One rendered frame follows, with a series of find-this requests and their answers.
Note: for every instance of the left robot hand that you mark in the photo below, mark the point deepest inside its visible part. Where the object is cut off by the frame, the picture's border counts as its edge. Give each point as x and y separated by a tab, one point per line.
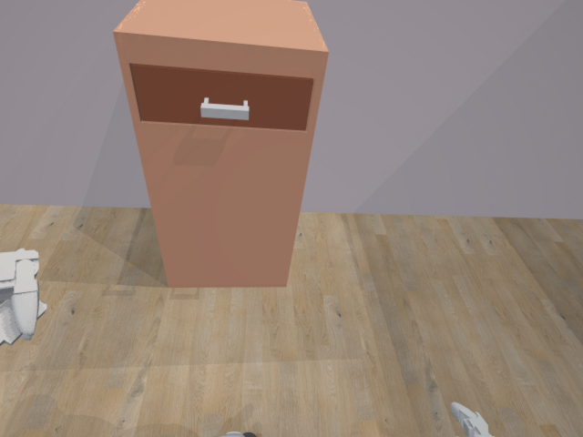
19	295

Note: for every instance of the drawer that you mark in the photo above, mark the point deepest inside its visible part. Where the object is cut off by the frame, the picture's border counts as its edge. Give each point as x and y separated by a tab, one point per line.
174	94

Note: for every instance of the right robot hand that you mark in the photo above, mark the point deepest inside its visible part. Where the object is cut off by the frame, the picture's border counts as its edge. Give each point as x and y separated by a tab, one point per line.
474	425

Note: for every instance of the cabinet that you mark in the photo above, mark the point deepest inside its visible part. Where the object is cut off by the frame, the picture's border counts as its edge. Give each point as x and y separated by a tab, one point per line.
225	200

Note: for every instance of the handle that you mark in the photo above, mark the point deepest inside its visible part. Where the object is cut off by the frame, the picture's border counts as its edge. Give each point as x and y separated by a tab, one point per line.
224	111

